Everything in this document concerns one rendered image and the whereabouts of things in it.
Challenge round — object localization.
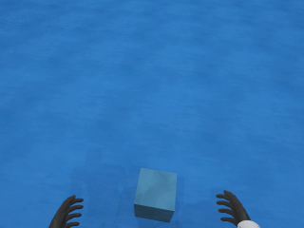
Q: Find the carton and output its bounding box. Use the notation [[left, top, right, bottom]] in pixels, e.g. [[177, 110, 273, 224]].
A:
[[133, 168, 178, 223]]

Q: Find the robot left hand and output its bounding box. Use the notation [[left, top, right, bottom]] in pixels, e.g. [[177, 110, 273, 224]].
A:
[[48, 195, 84, 228]]

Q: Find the robot right hand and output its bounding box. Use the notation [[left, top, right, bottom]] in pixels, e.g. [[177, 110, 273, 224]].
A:
[[216, 190, 251, 227]]

